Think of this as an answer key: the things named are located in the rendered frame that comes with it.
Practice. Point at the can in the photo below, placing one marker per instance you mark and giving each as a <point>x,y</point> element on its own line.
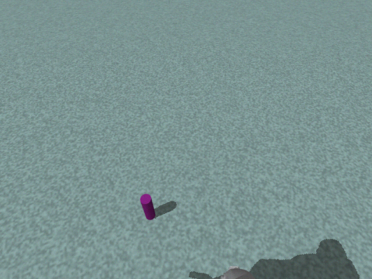
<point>147,206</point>

